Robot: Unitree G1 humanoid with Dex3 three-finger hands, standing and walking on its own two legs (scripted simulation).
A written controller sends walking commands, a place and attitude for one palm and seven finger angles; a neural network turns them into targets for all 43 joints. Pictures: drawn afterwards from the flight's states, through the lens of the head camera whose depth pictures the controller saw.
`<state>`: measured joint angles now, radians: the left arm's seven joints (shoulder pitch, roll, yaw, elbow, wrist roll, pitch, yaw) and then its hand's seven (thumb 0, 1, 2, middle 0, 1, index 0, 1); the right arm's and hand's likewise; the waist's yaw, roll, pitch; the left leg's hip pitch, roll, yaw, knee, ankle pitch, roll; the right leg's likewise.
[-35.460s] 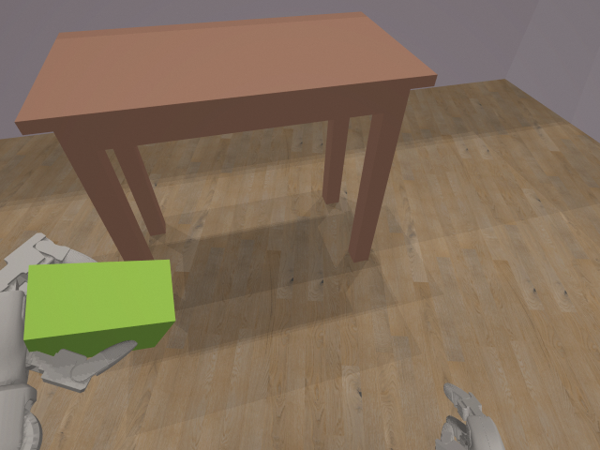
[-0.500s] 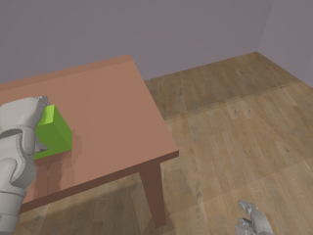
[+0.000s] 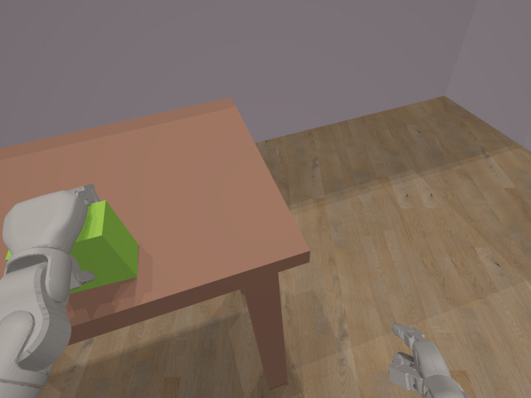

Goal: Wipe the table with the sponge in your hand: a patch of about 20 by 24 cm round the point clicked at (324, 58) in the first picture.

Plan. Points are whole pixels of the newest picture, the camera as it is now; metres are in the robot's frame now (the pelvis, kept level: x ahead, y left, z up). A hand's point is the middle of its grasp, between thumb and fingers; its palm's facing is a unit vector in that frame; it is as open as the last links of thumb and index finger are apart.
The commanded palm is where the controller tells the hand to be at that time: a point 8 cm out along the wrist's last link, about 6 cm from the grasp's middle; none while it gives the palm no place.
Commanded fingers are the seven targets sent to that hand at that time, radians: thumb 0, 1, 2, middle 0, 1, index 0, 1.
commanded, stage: lift the sponge slowly off the table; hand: left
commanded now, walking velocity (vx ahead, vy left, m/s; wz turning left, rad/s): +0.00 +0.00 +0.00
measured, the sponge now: (88, 257) +0.26 +0.31 +0.10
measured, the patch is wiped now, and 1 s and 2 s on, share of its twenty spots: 0.95 0.95 0.95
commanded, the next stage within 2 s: bring the sponge back beside the body in 1.96 s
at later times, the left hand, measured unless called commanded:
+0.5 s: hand (72, 246) +0.25 +0.31 +0.14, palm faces +0.07 -0.04 -1.00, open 10.2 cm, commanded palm +0.22 +0.31 +0.21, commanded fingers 0.00 0.10 1.30 -1.20 -1.60 -1.20 -1.60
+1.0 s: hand (68, 226) +0.26 +0.30 +0.17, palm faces +0.09 -0.02 -1.00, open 10.2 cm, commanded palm +0.22 +0.30 +0.24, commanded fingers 0.00 0.10 1.30 -1.20 -1.60 -1.20 -1.60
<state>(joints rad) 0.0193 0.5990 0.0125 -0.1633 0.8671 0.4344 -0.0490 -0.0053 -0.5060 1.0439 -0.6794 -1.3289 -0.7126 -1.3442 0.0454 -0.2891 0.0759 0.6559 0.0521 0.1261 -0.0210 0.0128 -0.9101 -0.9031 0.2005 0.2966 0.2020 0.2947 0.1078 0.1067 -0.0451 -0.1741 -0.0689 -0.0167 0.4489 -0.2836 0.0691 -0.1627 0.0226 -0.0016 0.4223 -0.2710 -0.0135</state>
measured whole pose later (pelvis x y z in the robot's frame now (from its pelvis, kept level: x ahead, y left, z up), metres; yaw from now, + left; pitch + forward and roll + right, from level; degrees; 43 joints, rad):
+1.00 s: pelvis -0.02 -0.02 +0.00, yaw +1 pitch -1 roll +0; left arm -0.13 0.66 0.00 -0.11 0.84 0.41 -0.17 -0.01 -0.52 1.04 -0.69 -1.32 -0.73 -1.33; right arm 0.02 -0.29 0.08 0.66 0.05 0.11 -0.05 0.01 -0.91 -0.90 0.20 0.30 0.20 0.29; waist 0.12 0.10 -0.03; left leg -0.15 -0.05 -0.03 0.42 -0.25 0.05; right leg -0.14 0.04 -0.02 0.40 -0.24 -0.04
